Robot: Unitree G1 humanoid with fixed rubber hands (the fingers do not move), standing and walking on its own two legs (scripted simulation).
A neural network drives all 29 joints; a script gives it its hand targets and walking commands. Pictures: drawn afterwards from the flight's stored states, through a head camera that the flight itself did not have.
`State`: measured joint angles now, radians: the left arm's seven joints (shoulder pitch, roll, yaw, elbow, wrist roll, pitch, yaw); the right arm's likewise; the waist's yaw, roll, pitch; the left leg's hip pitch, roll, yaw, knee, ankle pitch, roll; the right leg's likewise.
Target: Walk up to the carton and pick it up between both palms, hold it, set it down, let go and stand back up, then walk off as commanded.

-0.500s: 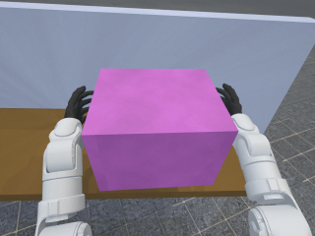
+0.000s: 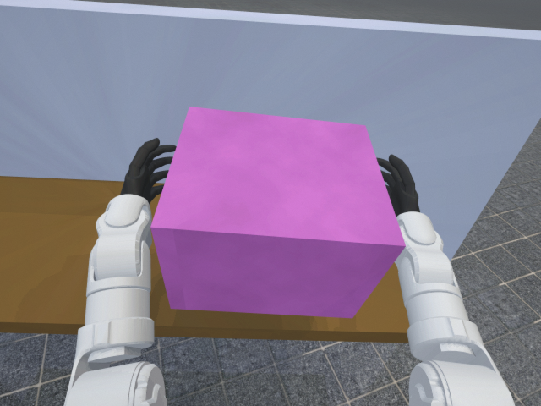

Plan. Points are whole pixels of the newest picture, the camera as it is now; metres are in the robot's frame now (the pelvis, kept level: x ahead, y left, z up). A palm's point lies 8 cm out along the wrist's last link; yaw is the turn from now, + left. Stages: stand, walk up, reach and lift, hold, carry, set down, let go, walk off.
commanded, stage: set down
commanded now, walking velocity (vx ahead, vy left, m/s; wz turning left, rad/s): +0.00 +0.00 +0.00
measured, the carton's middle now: (271, 213) +0.39 +0.00 +0.13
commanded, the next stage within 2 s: none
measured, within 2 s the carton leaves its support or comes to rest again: neither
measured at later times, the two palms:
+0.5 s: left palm (161, 201) +0.40 +0.17 +0.14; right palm (400, 215) +0.38 -0.21 +0.13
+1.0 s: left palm (163, 204) +0.41 +0.17 +0.12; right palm (390, 217) +0.39 -0.21 +0.11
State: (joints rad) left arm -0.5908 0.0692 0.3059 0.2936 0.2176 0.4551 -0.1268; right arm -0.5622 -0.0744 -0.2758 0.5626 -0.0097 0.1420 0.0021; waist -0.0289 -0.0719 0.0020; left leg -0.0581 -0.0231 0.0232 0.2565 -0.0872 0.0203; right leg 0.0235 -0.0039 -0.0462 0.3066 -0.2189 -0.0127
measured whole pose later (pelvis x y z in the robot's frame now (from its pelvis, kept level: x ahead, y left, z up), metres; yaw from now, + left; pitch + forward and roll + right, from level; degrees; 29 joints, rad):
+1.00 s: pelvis +0.03 -0.02 +0.00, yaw +0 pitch -1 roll +1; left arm -0.63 0.12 0.30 0.60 0.16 0.18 -0.12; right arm -0.55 -0.05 -0.28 0.68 -0.09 -0.03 -0.07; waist -0.01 -0.07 0.00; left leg -0.12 0.00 0.02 0.25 -0.11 -0.01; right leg -0.03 0.02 -0.05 0.28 -0.23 -0.03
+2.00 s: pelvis +0.03 -0.01 -0.01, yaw -2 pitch +17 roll +0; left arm -0.88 0.21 0.22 1.23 0.04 -0.25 -0.04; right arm -0.73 -0.08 -0.42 1.00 -0.16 -0.26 -0.05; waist 0.00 -0.02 -0.14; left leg -0.52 0.02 0.04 0.35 -0.13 0.00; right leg -0.43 0.03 -0.03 0.37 -0.23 -0.03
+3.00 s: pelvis +0.02 +0.00 -0.01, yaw -2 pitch +19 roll +0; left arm -0.97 0.22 0.32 1.39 0.10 -0.37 -0.05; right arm -0.80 -0.06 -0.60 1.05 -0.29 -0.31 0.01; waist -0.01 -0.02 -0.14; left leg -0.59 0.01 0.06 0.37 -0.11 0.02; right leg -0.52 0.02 -0.02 0.40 -0.21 -0.01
